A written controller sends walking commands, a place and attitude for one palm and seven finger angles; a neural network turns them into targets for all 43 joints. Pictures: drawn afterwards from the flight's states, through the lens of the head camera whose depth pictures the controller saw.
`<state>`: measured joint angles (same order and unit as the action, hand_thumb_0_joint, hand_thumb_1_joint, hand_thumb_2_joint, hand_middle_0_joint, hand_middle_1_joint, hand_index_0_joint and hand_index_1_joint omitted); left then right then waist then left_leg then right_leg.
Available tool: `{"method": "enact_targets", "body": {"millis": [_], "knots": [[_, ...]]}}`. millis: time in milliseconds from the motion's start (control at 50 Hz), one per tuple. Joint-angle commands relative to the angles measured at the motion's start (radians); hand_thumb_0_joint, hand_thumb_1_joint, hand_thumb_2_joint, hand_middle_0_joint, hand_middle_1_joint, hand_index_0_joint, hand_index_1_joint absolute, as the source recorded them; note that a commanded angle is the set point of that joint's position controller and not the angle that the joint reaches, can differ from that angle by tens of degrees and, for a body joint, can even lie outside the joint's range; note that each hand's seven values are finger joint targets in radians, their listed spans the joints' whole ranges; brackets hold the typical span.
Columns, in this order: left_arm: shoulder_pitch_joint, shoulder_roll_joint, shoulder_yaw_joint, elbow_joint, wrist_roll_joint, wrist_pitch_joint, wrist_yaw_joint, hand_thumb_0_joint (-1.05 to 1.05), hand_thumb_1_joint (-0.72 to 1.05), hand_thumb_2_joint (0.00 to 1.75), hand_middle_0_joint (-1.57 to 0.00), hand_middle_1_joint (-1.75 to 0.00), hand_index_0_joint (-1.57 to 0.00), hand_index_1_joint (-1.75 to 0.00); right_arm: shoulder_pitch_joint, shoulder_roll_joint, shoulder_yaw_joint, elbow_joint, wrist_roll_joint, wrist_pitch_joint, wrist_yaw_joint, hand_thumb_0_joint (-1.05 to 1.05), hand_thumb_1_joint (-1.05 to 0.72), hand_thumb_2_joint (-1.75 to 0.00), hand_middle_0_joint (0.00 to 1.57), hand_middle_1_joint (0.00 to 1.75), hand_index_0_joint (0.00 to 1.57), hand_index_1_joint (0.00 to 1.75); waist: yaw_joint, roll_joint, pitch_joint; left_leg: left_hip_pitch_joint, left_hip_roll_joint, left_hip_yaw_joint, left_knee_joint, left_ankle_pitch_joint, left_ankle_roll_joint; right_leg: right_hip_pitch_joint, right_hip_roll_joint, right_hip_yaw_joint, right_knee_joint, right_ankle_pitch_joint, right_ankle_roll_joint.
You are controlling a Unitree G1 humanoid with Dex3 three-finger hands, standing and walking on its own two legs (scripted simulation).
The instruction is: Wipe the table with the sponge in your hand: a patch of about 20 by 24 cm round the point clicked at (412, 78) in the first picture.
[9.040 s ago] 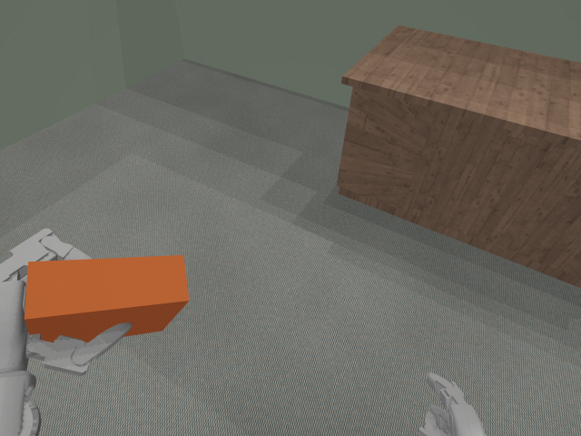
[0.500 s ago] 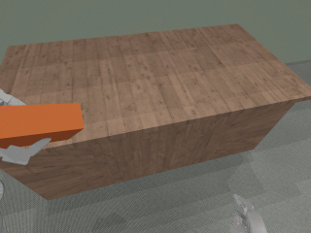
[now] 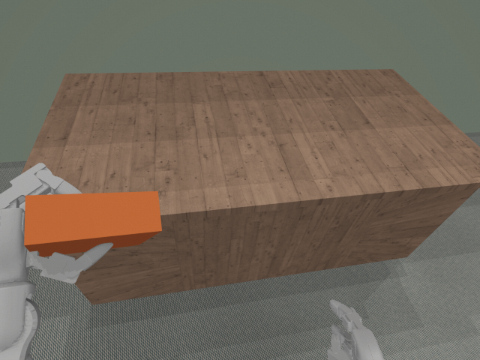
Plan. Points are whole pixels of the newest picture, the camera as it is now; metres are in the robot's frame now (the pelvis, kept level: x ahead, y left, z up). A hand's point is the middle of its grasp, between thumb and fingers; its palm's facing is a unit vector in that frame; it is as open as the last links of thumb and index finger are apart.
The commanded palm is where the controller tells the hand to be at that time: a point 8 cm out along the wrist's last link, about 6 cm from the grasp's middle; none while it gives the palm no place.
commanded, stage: come to a stop and stand still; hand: left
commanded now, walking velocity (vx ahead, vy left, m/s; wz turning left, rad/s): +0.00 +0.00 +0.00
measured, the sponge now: (113, 224) +0.24 +0.21 +0.15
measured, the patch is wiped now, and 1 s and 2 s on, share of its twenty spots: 0.00 0.00 0.00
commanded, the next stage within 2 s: look again from close up in 0.18 s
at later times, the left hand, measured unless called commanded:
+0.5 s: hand (103, 207) +0.25 +0.23 +0.16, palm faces +0.38 -0.85 -0.37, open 9.2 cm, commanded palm +0.19 +0.26 +0.18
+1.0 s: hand (108, 198) +0.27 +0.23 +0.16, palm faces +0.37 -0.85 -0.38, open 9.2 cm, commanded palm +0.22 +0.27 +0.18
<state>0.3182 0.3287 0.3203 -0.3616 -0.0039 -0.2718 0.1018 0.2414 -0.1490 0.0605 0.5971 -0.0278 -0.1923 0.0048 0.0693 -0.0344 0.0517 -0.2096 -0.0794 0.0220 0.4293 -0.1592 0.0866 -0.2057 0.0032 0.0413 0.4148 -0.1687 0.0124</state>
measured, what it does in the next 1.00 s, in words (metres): shifts its weight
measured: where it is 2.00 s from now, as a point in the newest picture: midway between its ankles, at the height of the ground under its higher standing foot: outside the picture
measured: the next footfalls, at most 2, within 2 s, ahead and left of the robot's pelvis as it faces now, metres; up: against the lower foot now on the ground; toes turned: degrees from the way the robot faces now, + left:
right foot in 1.56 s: +0.15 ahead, -0.06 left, +0.00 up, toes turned -14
left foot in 1.90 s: +0.22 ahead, +0.31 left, +0.00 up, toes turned -13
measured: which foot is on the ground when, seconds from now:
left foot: down 0.00-1.00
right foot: down 0.00-1.00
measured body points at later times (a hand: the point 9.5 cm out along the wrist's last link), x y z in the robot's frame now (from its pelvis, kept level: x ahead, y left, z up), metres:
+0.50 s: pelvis +0.04 -0.02 +0.01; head +0.05 -0.01 +0.46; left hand +0.23 +0.27 +0.18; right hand +0.22 -0.24 -0.06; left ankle +0.05 +0.05 -0.74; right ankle +0.06 -0.14 -0.74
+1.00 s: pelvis +0.06 -0.01 +0.00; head +0.06 -0.01 +0.45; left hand +0.24 +0.27 +0.18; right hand +0.24 -0.25 -0.07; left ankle +0.05 +0.05 -0.74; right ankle +0.06 -0.14 -0.74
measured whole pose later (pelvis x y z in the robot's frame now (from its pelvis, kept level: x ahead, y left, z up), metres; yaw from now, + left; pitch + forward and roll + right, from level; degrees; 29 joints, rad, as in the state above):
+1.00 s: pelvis +0.06 -0.01 +0.00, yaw +0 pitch -1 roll -1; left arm 0.45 0.36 0.33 -0.39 -0.04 -0.23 0.09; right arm 0.22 -0.24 0.00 0.57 -0.02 -0.08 -0.03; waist 0.02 0.02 -0.01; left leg -0.22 -0.06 0.01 0.52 -0.29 0.08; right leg -0.21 0.05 0.07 0.48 -0.26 0.00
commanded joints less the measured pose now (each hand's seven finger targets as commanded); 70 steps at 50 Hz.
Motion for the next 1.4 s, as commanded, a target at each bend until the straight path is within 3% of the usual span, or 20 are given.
{"method": "enact_targets", "body": {"millis": [0, 120, 460, 640, 840, 880, 1000, 1080, 1120, 1160, 1180, 1200, 1220, 1240, 1260, 1280, 1320, 1340, 1360, 1380], "knots": [[-0.152, 0.171, 0.102, -0.209, -0.009, -0.062, 0.011, 0.0, 0.1, 1.3, -1.2, -1.6, -1.2, -1.6, -0.106, -0.17, -0.077, -0.166, 0.01, -0.04, -0.025, 0.0, -0.9, -0.9, 0.2, 0.3, 0.2, 0.3, -0.028, 0.118, -0.07, -0.145, 0.173, -0.188, -0.257, -0.4, -0.069, 0.123, 0.009, 0.028, -0.039, -0.088, -0.022], [-0.135, 0.151, 0.088, -0.221, -0.004, -0.062, 0.005, 0.0, 0.1, 1.3, -1.2, -1.6, -1.2, -1.6, -0.111, -0.173, -0.079, -0.173, 0.011, -0.031, -0.03, 0.0, -0.9, -0.9, 0.2, 0.3, 0.2, 0.3, -0.029, 0.129, -0.083, -0.124, 0.165, -0.186, -0.266, -0.372, -0.072, 0.134, 0.022, 0.031, -0.04, -0.051, -0.019], [0.027, 0.188, 0.132, -0.251, -0.043, -0.033, 0.003, 0.0, 0.1, 1.3, -1.2, -1.6, -1.2, -1.6, -0.128, -0.178, -0.081, -0.177, 0.016, 0.016, -0.048, 0.0, -0.9, -0.9, 0.2, 0.3, 0.2, 0.3, -0.032, 0.084, -0.19, 0.065, 0.099, -0.095, -0.088, 0.191, -0.1, 0.132, -0.01, 0.031, -0.096, 0.229, -0.033], [0.037, 0.2, 0.135, -0.249, -0.051, -0.015, 0.004, 0.0, 0.1, 1.3, -1.2, -1.6, -1.2, -1.6, -0.132, -0.181, -0.084, -0.18, 0.02, 0.037, -0.057, 0.0, -0.9, -0.9, 0.2, 0.3, 0.2, 0.3, -0.036, 0.086, -0.185, 0.098, 0.088, -0.083, -0.088, 0.202, -0.089, 0.113, -0.005, 0.034, -0.127, 0.25, -0.025], [-0.002, 0.217, 0.125, -0.25, -0.05, -0.021, 0.012, 0.0, 0.1, 1.3, -1.2, -1.6, -1.2, -1.6, -0.142, -0.203, -0.098, -0.187, 0.011, 0.053, -0.046, 0.0, -0.9, -0.9, 0.2, 0.3, 0.2, 0.3, -0.062, 0.049, -0.105, 0.002, 0.076, -0.074, 0.035, -0.099, -0.047, -0.026, -0.095, 0.191, -0.15, -0.152, -0.092], [-0.003, 0.202, 0.117, -0.245, -0.051, -0.027, 0.01, 0.0, 0.1, 1.3, -1.2, -1.6, -1.2, -1.6, -0.131, -0.199, -0.098, -0.188, 0.016, 0.056, -0.043, 0.0, -0.9, -0.9, 0.2, 0.3, 0.2, 0.3, -0.065, 0.027, -0.11, -0.005, 0.089, -0.089, 0.032, -0.092, -0.045, -0.018, -0.096, 0.179, -0.092, -0.134, -0.099], [0.026, 0.214, 0.142, -0.284, -0.056, -0.033, 0.009, 0.0, 0.1, 1.3, -1.2, -1.6, -1.2, -1.6, -0.13, -0.205, -0.099, -0.202, 0.025, 0.064, -0.046, 0.0, -0.9, -0.9, 0.2, 0.3, 0.2, 0.3, -0.059, 0.15, -0.127, 0.015, 0.181, -0.186, -0.062, 0.021, -0.034, -0.031, -0.009, 0.028, 0.189, 0.032, -0.059], [0.06, 0.208, 0.144, -0.295, -0.053, -0.031, 0.01, 0.0, 0.1, 1.3, -1.2, -1.6, -1.2, -1.6, -0.112, -0.202, -0.098, -0.206, 0.024, 0.063, -0.043, 0.0, -0.9, -0.9, 0.2, 0.3, 0.2, 0.3, -0.056, 0.113, -0.134, 0.017, 0.19, -0.133, 0.014, 0.224, -0.05, -0.002, -0.018, -0.012, 0.171, 0.007, -0.069], [0.066, 0.22, 0.156, -0.301, -0.054, -0.03, 0.014, 0.0, 0.1, 1.3, -1.2, -1.6, -1.2, -1.6, -0.118, -0.206, -0.105, -0.209, 0.032, 0.069, -0.038, 0.0, -0.9, -0.9, 0.2, 0.3, 0.2, 0.3, -0.058, 0.063, -0.148, -0.079, 0.151, -0.079, 0.121, 0.231, -0.08, 0.104, -0.063, 0.074, 0.158, 0.176, -0.107], [0.106, 0.238, 0.184, -0.291, -0.063, -0.029, 0.021, 0.0, 0.1, 1.3, -1.2, -1.6, -1.2, -1.6, -0.124, -0.205, -0.109, -0.208, 0.037, 0.08, -0.03, 0.0, -0.9, -0.9, 0.2, 0.3, 0.2, 0.3, -0.046, -0.073, -0.19, -0.208, 0.088, -0.028, 0.346, 0.195, -0.102, 0.21, -0.193, 0.261, 0.126, 0.383, -0.182], [0.092, 0.229, 0.178, -0.307, -0.064, -0.035, 0.022, 0.0, 0.1, 1.3, -1.2, -1.6, -1.2, -1.6, -0.121, -0.205, -0.116, -0.209, 0.041, 0.082, -0.021, 0.0, -0.9, -0.9, 0.2, 0.3, 0.2, 0.3, -0.048, -0.102, -0.174, -0.289, 0.071, -0.032, 0.419, 0.005, -0.097, 0.224, -0.28, 0.394, 0.089, 0.404, -0.234], [0.085, 0.238, 0.193, -0.315, -0.06, -0.044, 0.028, 0.0, 0.1, 1.3, -1.2, -1.6, -1.2, -1.6, -0.12, -0.2, -0.116, -0.203, 0.042, 0.085, -0.012, 0.0, -0.9, -0.9, 0.2, 0.3, 0.2, 0.3, -0.047, -0.097, -0.137, -0.352, 0.105, -0.115, 0.423, -0.245, -0.08, 0.196, -0.34, 0.484, 0.071, 0.376, -0.252], [0.097, 0.238, 0.201, -0.315, -0.057, -0.047, 0.031, 0.0, 0.1, 1.3, -1.2, -1.6, -1.2, -1.6, -0.11, -0.19, -0.108, -0.192, 0.039, 0.095, -0.006, 0.0, -0.9, -0.9, 0.2, 0.3, 0.2, 0.3, -0.05, -0.064, -0.111, -0.332, 0.152, -0.18, 0.363, -0.347, -0.058, 0.12, -0.348, 0.481, 0.082, 0.287, -0.226], [0.082, 0.24, 0.207, -0.33, -0.055, -0.047, 0.03, 0.0, 0.1, 1.3, -1.2, -1.6, -1.2, -1.6, -0.104, -0.189, -0.106, -0.179, 0.038, 0.102, -0.005, 0.0, -0.9, -0.9, 0.2, 0.3, 0.2, 0.3, -0.072, -0.008, -0.113, -0.225, 0.151, -0.156, 0.24, -0.288, -0.046, 0.041, -0.304, 0.408, 0.122, 0.23, -0.188], [0.05, 0.219, 0.18, -0.35, -0.05, -0.048, 0.028, 0.0, 0.1, 1.3, -1.2, -1.6, -1.2, -1.6, -0.088, -0.18, -0.102, -0.168, 0.039, 0.106, -0.009, 0.0, -0.9, -0.9, 0.2, 0.3, 0.2, 0.3, -0.1, 0.05, -0.145, -0.044, 0.121, -0.099, 0.107, -0.139, -0.048, -0.07, -0.211, 0.258, 0.188, 0.155, -0.138], [0.046, 0.222, 0.178, -0.365, -0.053, -0.048, 0.023, 0.0, 0.1, 1.3, -1.2, -1.6, -1.2, -1.6, -0.107, -0.187, -0.107, -0.174, 0.042, 0.098, -0.021, 0.0, -0.9, -0.9, 0.2, 0.3, 0.2, 0.3, -0.095, 0.164, -0.16, 0.102, 0.124, -0.126, 0.033, -0.002, -0.037, -0.172, -0.06, 0.116, 0.304, 0.09, -0.08], [0.047, 0.24, 0.192, -0.365, -0.055, -0.044, 0.022, 0.0, 0.1, 1.3, -1.2, -1.6, -1.2, -1.6, -0.102, -0.191, -0.11, -0.192, 0.034, 0.081, -0.034, 0.0, -0.9, -0.9, 0.2, 0.3, 0.2, 0.3, -0.091, 0.329, -0.14, 0.172, 0.312, -0.367, -0.149, 0.014, 0.029, -0.358, 0.031, -0.051, 0.593, -0.337, -0.015], [0.017, 0.264, 0.202, -0.378, -0.048, -0.045, 0.025, 0.0, 0.1, 1.3, -1.2, -1.6, -1.2, -1.6, -0.12, -0.178, -0.103, -0.19, 0.021, 0.065, -0.04, 0.0, -0.9, -0.9, 0.2, 0.3, 0.2, 0.3, -0.083, 0.26, -0.102, 0.155, 0.345, -0.398, -0.159, 0.097, 0.058, -0.405, 0.008, -0.024, 0.703, -0.361, -0.021], [0.011, 0.233, 0.171, -0.354, -0.039, -0.045, 0.027, 0.0, 0.1, 1.3, -1.2, -1.6, -1.2, -1.6, -0.103, -0.172, -0.105, -0.171, 0.02, 0.057, -0.041, 0.0, -0.9, -0.9, 0.2, 0.3, 0.2, 0.3, -0.085, 0.143, -0.091, 0.156, 0.34, -0.342, -0.126, 0.203, 0.069, -0.423, -0.018, -0.025, 0.73, -0.336, -0.027], [0.018, 0.212, 0.155, -0.335, -0.037, -0.037, 0.028, 0.0, 0.1, 1.3, -1.2, -1.6, -1.2, -1.6, -0.093, -0.181, -0.109, -0.161, 0.021, 0.051, -0.039, 0.0, -0.9, -0.9, 0.2, 0.3, 0.2, 0.3, -0.081, 0.113, -0.101, 0.173, 0.323, -0.267, -0.097, 0.291, 0.074, -0.42, -0.029, -0.043, 0.707, -0.321, -0.027]]}}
